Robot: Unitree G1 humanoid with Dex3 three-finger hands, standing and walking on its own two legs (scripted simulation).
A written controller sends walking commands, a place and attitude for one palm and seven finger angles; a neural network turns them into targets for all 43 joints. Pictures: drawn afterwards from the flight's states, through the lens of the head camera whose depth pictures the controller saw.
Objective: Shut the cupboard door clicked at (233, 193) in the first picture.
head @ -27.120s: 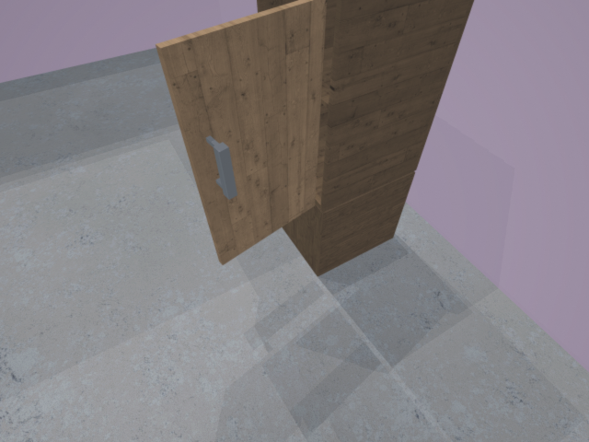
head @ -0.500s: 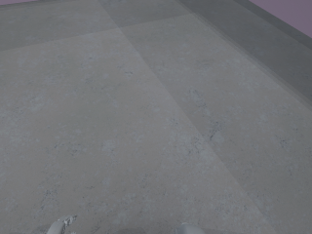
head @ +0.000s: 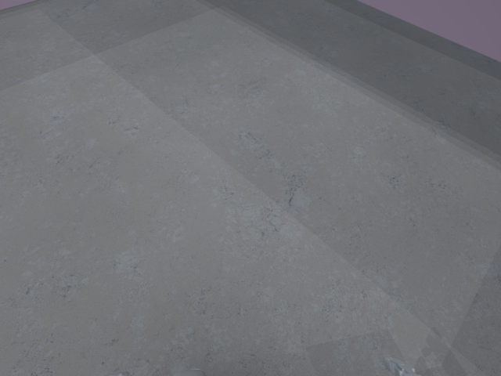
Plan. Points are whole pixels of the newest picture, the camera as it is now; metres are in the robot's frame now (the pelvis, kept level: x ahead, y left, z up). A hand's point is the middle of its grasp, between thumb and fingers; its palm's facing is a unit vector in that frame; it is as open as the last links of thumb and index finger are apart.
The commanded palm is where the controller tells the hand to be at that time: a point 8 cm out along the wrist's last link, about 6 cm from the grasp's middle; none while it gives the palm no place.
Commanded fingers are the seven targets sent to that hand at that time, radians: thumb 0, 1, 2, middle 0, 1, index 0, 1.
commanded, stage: turn to face it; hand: left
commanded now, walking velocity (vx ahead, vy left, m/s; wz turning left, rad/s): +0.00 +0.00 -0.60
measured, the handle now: out of the picture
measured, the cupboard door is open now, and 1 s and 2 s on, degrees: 65 65 65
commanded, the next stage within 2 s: take the last steps up to it in 1.80 s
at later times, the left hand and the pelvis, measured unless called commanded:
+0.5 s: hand (171, 347) +0.18 +0.15 -0.14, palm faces -0.30 -0.91 -0.28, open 7.4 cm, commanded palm none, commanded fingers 0.00 0.90 0.90 -0.20 -0.30 -0.20 -0.30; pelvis +0.01 -0.02 +0.00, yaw -18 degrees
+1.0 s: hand (204, 306) +0.25 +0.10 -0.15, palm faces -0.57 -0.80 -0.21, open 7.4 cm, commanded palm none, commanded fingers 0.00 0.90 0.90 -0.20 -0.30 -0.20 -0.30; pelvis +0.04 -0.01 +0.01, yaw -36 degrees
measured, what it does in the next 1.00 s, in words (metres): steps on the spot, turning right: right foot, then left foot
